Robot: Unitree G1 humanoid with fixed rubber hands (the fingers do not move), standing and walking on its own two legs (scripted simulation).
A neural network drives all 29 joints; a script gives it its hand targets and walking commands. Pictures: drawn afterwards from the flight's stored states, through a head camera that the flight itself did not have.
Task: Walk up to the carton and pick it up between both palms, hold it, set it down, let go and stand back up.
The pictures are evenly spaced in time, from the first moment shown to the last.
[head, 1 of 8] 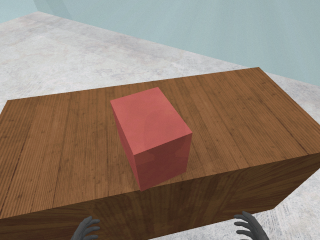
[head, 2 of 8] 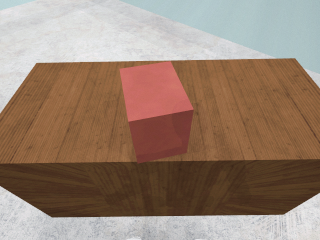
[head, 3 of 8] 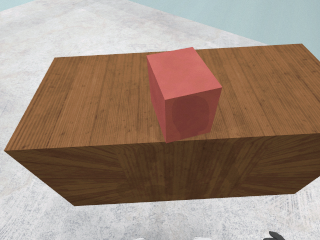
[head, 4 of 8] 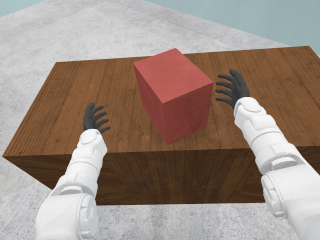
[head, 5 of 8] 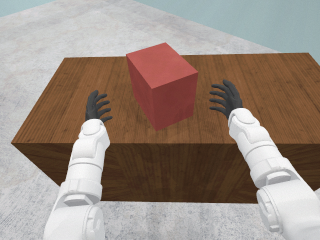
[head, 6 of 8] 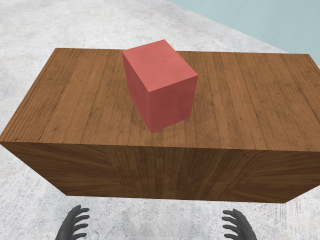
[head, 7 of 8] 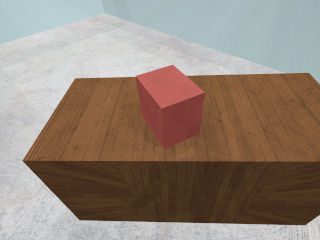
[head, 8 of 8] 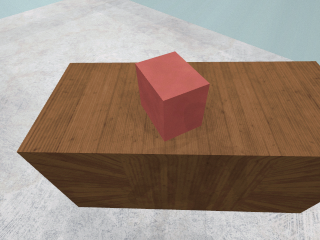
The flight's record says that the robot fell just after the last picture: no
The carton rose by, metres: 0.01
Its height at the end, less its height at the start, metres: +0.00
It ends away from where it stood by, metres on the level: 0.09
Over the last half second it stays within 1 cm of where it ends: yes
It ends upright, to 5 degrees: yes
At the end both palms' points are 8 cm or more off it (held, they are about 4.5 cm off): yes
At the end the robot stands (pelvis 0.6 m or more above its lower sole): yes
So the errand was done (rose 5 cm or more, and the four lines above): no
